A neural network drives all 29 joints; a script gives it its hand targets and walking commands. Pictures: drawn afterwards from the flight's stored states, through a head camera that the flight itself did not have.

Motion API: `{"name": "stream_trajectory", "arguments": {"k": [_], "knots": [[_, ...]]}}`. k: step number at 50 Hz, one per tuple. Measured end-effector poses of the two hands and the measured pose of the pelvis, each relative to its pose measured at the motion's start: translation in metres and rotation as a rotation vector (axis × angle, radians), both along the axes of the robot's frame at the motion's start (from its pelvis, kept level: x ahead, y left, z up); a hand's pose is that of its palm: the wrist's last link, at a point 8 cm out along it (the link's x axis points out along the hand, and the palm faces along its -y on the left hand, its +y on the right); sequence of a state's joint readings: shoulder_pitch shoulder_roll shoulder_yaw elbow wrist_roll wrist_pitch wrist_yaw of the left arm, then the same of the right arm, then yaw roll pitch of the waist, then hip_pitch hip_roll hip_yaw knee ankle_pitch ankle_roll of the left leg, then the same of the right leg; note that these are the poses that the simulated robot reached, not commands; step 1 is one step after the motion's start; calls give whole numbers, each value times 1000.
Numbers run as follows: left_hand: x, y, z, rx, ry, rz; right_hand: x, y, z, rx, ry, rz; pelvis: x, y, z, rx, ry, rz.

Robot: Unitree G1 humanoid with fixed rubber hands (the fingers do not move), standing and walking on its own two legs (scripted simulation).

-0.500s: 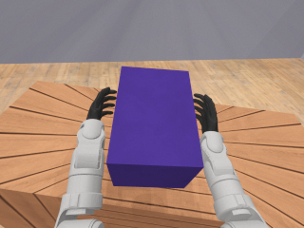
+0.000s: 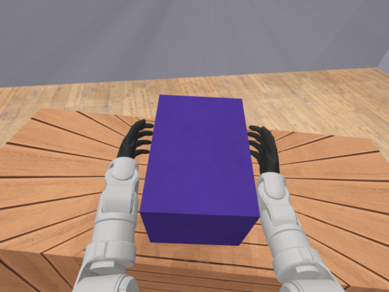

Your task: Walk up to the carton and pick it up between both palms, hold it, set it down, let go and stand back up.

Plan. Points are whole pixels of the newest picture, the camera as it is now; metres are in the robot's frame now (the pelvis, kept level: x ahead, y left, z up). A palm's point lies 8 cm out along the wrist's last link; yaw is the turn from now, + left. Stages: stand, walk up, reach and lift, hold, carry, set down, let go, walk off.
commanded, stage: set down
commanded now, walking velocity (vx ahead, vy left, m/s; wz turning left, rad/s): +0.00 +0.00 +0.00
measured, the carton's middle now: (197, 167) +0.38 -0.04 +0.07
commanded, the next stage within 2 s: none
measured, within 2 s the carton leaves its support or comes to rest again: neither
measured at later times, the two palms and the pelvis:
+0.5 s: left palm (140, 163) +0.39 +0.09 +0.09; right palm (270, 177) +0.33 -0.19 +0.08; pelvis +0.00 +0.00 +0.00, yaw -1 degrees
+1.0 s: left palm (147, 172) +0.40 +0.08 +0.04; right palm (269, 191) +0.33 -0.20 +0.04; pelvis +0.00 -0.01 +0.00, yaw -1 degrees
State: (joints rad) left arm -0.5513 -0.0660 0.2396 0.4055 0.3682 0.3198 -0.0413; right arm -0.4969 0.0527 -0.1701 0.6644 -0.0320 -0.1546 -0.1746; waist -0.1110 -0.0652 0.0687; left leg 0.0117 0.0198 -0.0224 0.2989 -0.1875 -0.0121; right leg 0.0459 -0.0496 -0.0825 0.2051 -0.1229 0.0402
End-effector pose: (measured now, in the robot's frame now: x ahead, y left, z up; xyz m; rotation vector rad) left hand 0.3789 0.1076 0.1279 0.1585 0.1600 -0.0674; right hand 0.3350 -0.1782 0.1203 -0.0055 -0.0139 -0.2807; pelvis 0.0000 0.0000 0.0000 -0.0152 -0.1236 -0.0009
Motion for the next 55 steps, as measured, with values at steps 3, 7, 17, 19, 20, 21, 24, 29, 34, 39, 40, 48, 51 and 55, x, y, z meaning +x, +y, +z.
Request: {"name": "stream_trajectory", "arguments": {"k": [3, 7, 17, 19, 20, 21, 24, 29, 34, 39, 40, 48, 51, 55], "knots": [[1, -2, -7, 2, 12, -4, -1, -2, -6, -1, 10, -7, -1, -1, 0, -1, 11, -1], [3, -6, -14, 5, 20, -10, -1, -5, -12, -4, 18, -16, -1, -2, 1, -2, 27, -1], [11, -17, -27, 14, 41, -35, -1, -14, -24, -2, 39, -42, 1, -3, 1, -2, 57, -5], [12, -18, -29, 16, 43, -40, -1, -15, -27, 0, 41, -47, 1, -3, 1, -3, 63, -6], [12, -18, -31, 17, 45, -42, -1, -15, -28, 0, 43, -49, 2, -3, 1, -3, 66, -7], [13, -19, -32, 19, 46, -45, -2, -16, -29, 1, 44, -51, 2, -3, 1, -3, 68, -8], [14, -20, -37, 20, 53, -50, -2, -16, -35, 3, 51, -57, 2, -3, 1, -3, 78, -10], [16, -20, -47, 24, 67, -58, -2, -16, -44, 5, 65, -64, 3, -2, 2, -3, 102, -12], [17, -21, -58, 27, 76, -65, -3, -17, -53, 6, 75, -72, 3, -3, 1, -4, 131, -15], [20, -24, -67, 30, 87, -76, -4, -19, -62, 9, 86, -82, 2, -4, 1, -4, 163, -17], [20, -24, -68, 30, 88, -78, -4, -19, -64, 10, 88, -85, 2, -4, 1, -3, 169, -18], [25, -31, -82, 34, 105, -105, -7, -24, -77, 13, 108, -109, 0, -6, 1, -1, 223, -24], [27, -34, -88, 36, 114, -117, -8, -26, -82, 14, 119, -120, -1, -7, 1, 0, 244, -26], [28, -37, -95, 33, 125, -128, -10, -28, -89, 15, 132, -136, -1, -7, 0, 1, 270, -29]]}}
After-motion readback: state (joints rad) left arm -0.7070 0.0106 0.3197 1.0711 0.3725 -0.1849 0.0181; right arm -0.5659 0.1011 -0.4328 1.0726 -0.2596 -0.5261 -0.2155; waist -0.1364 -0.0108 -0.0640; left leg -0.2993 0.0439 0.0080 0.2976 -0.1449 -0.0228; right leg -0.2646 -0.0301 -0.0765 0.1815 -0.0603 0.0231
